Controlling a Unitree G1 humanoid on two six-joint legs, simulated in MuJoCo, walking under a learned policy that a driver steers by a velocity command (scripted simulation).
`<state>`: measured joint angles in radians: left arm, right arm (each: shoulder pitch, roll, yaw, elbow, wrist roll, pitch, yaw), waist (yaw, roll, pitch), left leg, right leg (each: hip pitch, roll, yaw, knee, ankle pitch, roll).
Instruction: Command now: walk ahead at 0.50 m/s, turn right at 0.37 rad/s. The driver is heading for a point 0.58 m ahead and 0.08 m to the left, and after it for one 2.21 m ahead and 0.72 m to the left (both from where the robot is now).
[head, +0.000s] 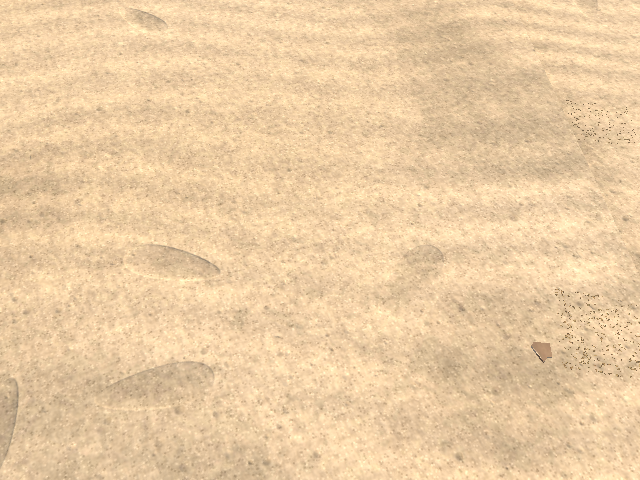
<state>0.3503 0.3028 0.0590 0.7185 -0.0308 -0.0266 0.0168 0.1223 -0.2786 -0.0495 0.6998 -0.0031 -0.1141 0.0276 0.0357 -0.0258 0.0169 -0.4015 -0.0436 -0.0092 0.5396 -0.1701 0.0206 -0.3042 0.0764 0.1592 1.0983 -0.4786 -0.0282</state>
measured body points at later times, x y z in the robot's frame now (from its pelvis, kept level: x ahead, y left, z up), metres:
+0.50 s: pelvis +0.26 -0.05 +0.00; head +0.29 -0.07 +0.45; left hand +0.49 +0.18 -0.06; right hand +0.26 -0.34 -0.13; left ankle +0.13 +0.10 -0.65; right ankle +0.33 -0.15 -0.73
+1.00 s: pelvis +0.50 -0.02 -0.01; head +0.55 +0.00 +0.44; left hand +0.52 +0.28 -0.13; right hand +0.75 -0.23 -0.10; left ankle +0.60 +0.08 -0.73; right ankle +0.37 -0.18 -0.64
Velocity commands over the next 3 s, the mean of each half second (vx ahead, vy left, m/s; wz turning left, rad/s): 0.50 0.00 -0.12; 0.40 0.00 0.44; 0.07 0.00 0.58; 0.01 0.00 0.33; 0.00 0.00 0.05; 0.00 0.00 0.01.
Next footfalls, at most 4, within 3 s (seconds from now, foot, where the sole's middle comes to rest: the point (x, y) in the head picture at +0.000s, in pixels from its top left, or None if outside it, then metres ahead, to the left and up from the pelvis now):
0.40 right None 0.37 -0.16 -0.76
0.92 left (303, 406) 0.64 0.09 -0.76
1.40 right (395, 372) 0.72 -0.11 -0.76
1.80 left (302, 449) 0.54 0.08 -0.76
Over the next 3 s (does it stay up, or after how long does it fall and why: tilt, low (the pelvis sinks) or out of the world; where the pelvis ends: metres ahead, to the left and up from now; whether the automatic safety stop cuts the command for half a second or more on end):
stays up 0.59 -0.04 0.01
